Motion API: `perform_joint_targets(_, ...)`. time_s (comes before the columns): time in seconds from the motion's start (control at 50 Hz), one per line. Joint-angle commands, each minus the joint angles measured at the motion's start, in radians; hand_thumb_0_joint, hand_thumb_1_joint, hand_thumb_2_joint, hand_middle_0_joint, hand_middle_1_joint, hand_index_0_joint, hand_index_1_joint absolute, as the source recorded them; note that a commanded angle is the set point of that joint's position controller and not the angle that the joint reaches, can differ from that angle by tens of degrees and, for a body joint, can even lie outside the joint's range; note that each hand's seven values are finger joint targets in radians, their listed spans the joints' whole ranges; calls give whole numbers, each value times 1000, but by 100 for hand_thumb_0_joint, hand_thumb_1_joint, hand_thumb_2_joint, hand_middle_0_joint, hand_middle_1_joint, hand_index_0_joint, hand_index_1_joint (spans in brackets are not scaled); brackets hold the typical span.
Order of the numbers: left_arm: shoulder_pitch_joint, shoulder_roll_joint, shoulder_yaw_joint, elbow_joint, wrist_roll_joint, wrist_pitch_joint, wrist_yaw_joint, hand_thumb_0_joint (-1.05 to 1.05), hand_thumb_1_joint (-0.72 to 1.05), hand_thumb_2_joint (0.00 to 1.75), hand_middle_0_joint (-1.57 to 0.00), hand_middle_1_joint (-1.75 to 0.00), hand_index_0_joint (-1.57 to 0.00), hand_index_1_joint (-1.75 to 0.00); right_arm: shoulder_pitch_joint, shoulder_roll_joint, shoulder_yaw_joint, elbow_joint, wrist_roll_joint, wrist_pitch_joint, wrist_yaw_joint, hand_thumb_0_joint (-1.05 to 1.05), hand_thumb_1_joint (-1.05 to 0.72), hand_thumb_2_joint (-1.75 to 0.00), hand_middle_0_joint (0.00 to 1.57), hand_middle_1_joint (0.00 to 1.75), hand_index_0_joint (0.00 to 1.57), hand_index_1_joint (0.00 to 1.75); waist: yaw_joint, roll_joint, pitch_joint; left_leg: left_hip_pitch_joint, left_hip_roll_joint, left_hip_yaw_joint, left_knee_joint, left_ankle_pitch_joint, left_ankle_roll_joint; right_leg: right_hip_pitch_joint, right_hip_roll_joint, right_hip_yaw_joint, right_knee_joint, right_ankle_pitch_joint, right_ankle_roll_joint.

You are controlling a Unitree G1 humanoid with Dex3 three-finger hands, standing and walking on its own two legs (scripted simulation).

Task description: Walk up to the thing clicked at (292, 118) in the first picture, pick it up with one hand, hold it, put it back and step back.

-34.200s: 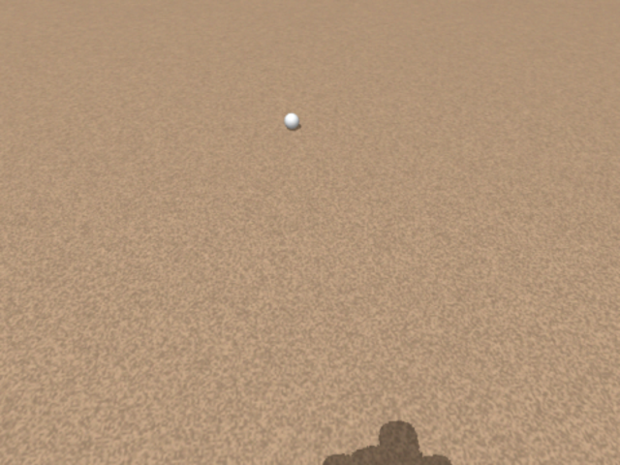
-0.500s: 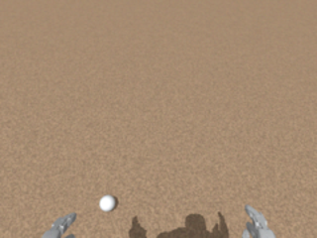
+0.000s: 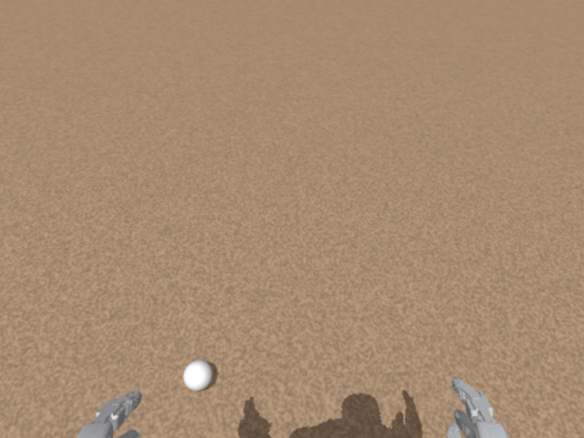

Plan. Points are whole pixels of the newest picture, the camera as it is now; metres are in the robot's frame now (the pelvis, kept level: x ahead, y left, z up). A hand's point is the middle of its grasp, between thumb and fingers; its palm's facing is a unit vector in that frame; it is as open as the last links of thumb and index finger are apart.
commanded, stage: home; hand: left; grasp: from above
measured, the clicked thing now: (197, 375) +0.50 +0.26 -0.67
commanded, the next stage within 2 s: stand in 0.06 s
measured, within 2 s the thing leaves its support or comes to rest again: neither
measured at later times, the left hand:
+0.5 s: hand out of the picture +0.09 +0.24 -0.11, palm faces +0.04 -0.94 -0.34, open 7.4 cm
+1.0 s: hand out of the picture +0.02 +0.25 -0.10, palm faces +0.04 -0.94 -0.33, open 7.4 cm
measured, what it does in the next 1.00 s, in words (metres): rises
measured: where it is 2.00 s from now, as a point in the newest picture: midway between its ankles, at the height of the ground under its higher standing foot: outside the picture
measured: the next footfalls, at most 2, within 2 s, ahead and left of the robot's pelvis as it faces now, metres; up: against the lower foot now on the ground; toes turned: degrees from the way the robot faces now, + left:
none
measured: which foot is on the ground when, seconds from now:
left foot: down 0.00-1.00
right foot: down 0.00-1.00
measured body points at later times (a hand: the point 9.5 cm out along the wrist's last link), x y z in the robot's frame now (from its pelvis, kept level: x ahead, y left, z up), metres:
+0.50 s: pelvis -0.01 +0.01 +0.04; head +0.01 +0.01 +0.49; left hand +0.09 +0.29 -0.08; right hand +0.09 -0.28 -0.08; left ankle +0.01 +0.13 -0.68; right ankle -0.01 -0.13 -0.68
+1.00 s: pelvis -0.02 +0.01 +0.06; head -0.02 +0.01 +0.51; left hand +0.02 +0.30 -0.08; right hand +0.05 -0.27 -0.08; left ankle +0.01 +0.13 -0.68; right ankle -0.01 -0.13 -0.68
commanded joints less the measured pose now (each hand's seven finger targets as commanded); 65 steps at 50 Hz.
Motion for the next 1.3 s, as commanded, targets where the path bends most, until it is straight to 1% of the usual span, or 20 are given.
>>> perform_joint_targets(0.0, -21, 110, 62, -191, 13, -46, 7, 0, 90, 90, -20, -30, -20, -30, -70, -129, -58, -161, -2, -55, -11, 0, -90, -90, 20, 30, 20, 30, 2, 16, -65, 110, -21, 31, -163, 215, 29, 24, 18, -24, -152, 203, -15)
perform_joint_targets(0.12, -27, 98, 50, -196, 6, -47, 6, 0, 90, 90, -20, -30, -20, -30, -79, -131, -57, -166, 0, -57, -10, 0, -90, -90, 20, 30, 20, 30, -2, 30, -49, 106, -14, 17, -185, 169, 26, -2, 25, -33, -146, 156, -19)
perform_joint_targets(0.14, -303, 195, 60, 155, 123, -255, 46, 0, 90, 90, -20, -30, -20, -30, -148, -233, -92, 93, -120, 53, 49, 0, -90, -90, 20, 30, 20, 30, 84, -36, 166, 116, 20, -16, -253, 383, 77, 206, -59, 56, -188, 203, -55)
perform_joint_targets(0.16, -222, 207, 78, 328, 127, -322, 42, 0, 90, 90, -20, -30, -20, -30, -153, -239, -111, 88, -118, 93, 77, 0, -90, -90, 20, 30, 20, 30, 75, -74, 71, 196, 8, 17, -249, 396, 86, 230, -68, 105, -204, 217, -87)
perform_joint_targets(0.18, -217, 218, 73, 368, 125, -355, 35, 0, 90, 90, -20, -30, -20, -30, -139, -252, -114, 62, -126, 113, 92, 0, -90, -90, 20, 30, 20, 30, 54, -77, 78, 212, 0, -2, -245, 373, 89, 193, -63, 134, -231, 221, -100)
perform_joint_targets(0.22, -239, 225, 57, 459, 132, -393, 28, 0, 90, 90, -20, -30, -20, -30, -130, -232, -111, 116, -88, 131, 125, 0, -90, -90, 20, 30, 20, 30, 62, -63, 17, 272, -4, -2, -264, 380, 83, 294, -95, 148, -222, 334, -92)
perform_joint_targets(0.28, -291, 214, 61, 591, 112, -403, 25, 0, 90, 90, -20, -30, -20, -30, -152, -212, -115, 163, -54, 148, 155, 0, -90, -90, 20, 30, 20, 30, 72, -78, 48, 323, -11, 0, -303, 331, 74, 277, -98, 134, -290, 271, -65)
perform_joint_targets(0.36, -337, 213, 61, 745, 109, -433, 29, 0, 90, 90, -20, -30, -20, -30, -143, -211, -118, 240, -59, 170, 160, 0, -90, -90, 20, 30, 20, 30, 60, -59, 74, 392, 5, -18, -376, 349, 80, 307, -100, 121, -338, 293, -47)
perform_joint_targets(0.52, -321, 212, 54, 973, 95, -449, 29, 0, 90, 90, -20, -30, -20, -30, -158, -233, -115, 358, -50, 192, 145, 0, -90, -90, 20, 30, 20, 30, 71, -6, 130, 484, 45, -58, -531, 441, 69, 426, -92, 87, -446, 377, -35)
perform_joint_targets(0.56, -332, 222, 53, 1012, 93, -452, 31, 0, 90, 90, -20, -30, -20, -30, -145, -240, -115, 385, -44, 199, 141, 0, -90, -90, 20, 30, 20, 30, 60, -25, 132, 512, 41, -43, -553, 465, 63, 453, -99, 91, -479, 410, -35)
perform_joint_targets(0.6, -342, 220, 49, 1049, 92, -449, 29, 0, 90, 90, -20, -30, -20, -30, -156, -245, -113, 408, -42, 205, 139, 0, -90, -90, 20, 30, 20, 30, 60, -15, 180, 503, 48, -58, -615, 361, 59, 456, -94, 88, -520, 329, -30)
perform_joint_targets(0.66, -352, 231, 46, 1093, 94, -453, 29, 0, 90, 90, -20, -30, -20, -30, -156, -244, -112, 438, -37, 211, 141, 0, -90, -90, 20, 30, 20, 30, 55, -30, 190, 516, 44, -46, -636, 367, 53, 492, -105, 91, -568, 329, -29)
perform_joint_targets(0.84, -341, 234, 37, 1184, 97, -453, 23, 0, 90, 90, -20, -30, -20, -30, -182, -251, -111, 486, -35, 221, 148, 0, -90, -90, 20, 30, 20, 30, 61, -18, 256, 511, 58, -73, -734, 206, 45, 481, -96, 77, -629, 233, -17)
perform_joint_targets(0.86, -340, 234, 37, 1186, 97, -456, 23, 0, 90, 90, -20, -30, -20, -30, -183, -257, -114, 488, -35, 218, 149, 0, -90, -90, 20, 30, 20, 30, 62, -19, 226, 536, 56, -64, -721, 247, 47, 500, -107, 86, -637, 267, -20)
perform_joint_targets(0.88, -354, 238, 37, 1189, 94, -455, 22, 0, 90, 90, -20, -30, -20, -30, -158, -251, -110, 498, -34, 219, 150, 0, -90, -90, 20, 30, 20, 30, 50, -17, 243, 512, 61, -69, -743, 220, 43, 499, -102, 83, -631, 248, -19)
perform_joint_targets(0.92, -346, 239, 35, 1195, 94, -457, 19, 0, 90, 90, -20, -30, -20, -30, -174, -259, -110, 502, -34, 221, 151, 0, -90, -90, 20, 30, 20, 30, 56, -9, 250, 510, 57, -70, -740, 197, 46, 492, -101, 85, -646, 242, -17)
perform_joint_targets(0.96, -355, 245, 35, 1199, 94, -460, 20, 0, 90, 90, -20, -30, -20, -30, -175, -253, -108, 505, -33, 218, 152, 0, -90, -90, 20, 30, 20, 30, 54, -34, 228, 538, 59, -61, -733, 267, 44, 502, -113, 91, -646, 271, -20)
perform_joint_targets(0.98, -358, 245, 35, 1202, 92, -458, 19, 0, 90, 90, -20, -30, -20, -30, -169, -259, -107, 509, -32, 219, 151, 0, -90, -90, 20, 30, 20, 30, 50, -17, 235, 537, 63, -65, -739, 241, 46, 495, -110, 90, -647, 269, -19)
perform_joint_targets(1.12, -361, 254, 31, 1215, 90, -464, 21, 0, 90, 90, -20, -30, -20, -30, -182, -267, -101, 519, -29, 218, 154, 0, -90, -90, 20, 30, 20, 30, 51, -45, 214, 578, 64, -48, -719, 345, 45, 507, -121, 99, -672, 301, -19)
perform_joint_targets(1.28, -372, 261, 31, 1228, 85, -463, 17, 0, 90, 90, -20, -30, -20, -30, -185, -265, -89, 531, -27, 218, 155, 0, -90, -90, 20, 30, 20, 30, 50, -36, 229, 564, 70, -47, -737, 337, 46, 516, -119, 97, -670, 303, -22)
